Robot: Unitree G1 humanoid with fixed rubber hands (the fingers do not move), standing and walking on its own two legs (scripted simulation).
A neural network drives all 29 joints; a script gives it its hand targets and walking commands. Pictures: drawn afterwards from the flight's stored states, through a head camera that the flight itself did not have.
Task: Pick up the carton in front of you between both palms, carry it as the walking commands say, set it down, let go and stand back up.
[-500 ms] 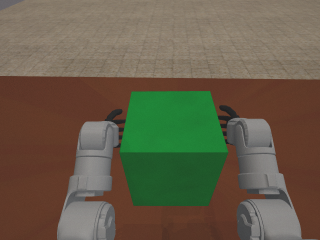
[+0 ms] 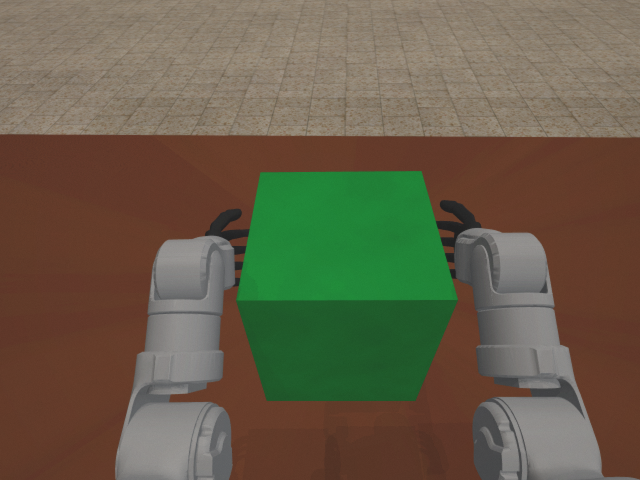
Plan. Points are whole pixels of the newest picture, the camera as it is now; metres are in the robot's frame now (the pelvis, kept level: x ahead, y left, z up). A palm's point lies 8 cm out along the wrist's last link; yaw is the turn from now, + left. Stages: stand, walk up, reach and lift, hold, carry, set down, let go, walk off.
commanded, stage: carry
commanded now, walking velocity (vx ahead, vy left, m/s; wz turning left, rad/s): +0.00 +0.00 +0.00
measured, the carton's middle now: (340, 290) +0.35 +0.00 +0.04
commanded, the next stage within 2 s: none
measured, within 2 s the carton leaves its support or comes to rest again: neither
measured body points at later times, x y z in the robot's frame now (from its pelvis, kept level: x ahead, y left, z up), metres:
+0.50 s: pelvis +0.06 +0.01 -0.01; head +0.03 +0.02 +0.44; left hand +0.41 +0.17 +0.11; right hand +0.42 -0.13 +0.12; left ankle +0.04 +0.10 -0.73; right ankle +0.02 -0.08 -0.72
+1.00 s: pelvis +0.29 -0.04 -0.05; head +0.33 -0.05 +0.40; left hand +0.64 +0.11 +0.02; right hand +0.66 -0.19 +0.02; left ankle +0.20 +0.09 -0.67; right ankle +0.33 -0.10 -0.77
